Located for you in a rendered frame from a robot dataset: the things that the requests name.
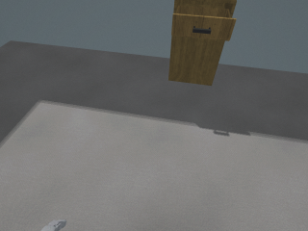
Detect drawer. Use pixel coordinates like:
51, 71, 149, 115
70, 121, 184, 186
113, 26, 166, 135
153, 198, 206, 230
171, 5, 237, 41

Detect robot left hand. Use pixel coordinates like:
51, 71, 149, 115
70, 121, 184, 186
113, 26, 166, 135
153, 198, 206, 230
41, 219, 67, 231

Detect handle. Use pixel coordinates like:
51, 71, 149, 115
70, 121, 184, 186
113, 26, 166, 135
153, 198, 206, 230
192, 26, 212, 34

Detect cabinet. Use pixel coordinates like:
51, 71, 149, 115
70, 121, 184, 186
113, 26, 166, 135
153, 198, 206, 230
168, 0, 237, 86

